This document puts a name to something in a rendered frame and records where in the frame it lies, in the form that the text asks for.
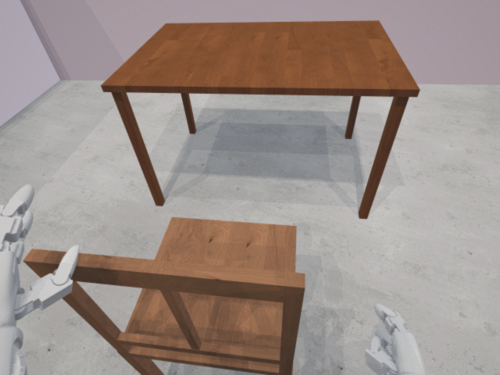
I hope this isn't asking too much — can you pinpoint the robot left forearm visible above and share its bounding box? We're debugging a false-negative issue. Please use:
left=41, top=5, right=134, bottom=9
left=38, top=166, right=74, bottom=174
left=0, top=326, right=27, bottom=375

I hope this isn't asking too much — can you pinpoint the chair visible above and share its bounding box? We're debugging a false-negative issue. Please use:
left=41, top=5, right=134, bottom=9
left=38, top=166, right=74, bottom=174
left=23, top=217, right=305, bottom=375

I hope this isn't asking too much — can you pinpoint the table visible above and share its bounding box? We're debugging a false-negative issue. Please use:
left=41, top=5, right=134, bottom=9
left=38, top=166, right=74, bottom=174
left=101, top=20, right=420, bottom=219

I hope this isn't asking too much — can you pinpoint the robot right hand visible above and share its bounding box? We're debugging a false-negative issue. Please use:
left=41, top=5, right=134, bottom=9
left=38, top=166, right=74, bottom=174
left=366, top=303, right=426, bottom=375

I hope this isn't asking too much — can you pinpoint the robot left hand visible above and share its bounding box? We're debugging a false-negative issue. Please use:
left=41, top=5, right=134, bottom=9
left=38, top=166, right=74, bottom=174
left=0, top=184, right=80, bottom=327

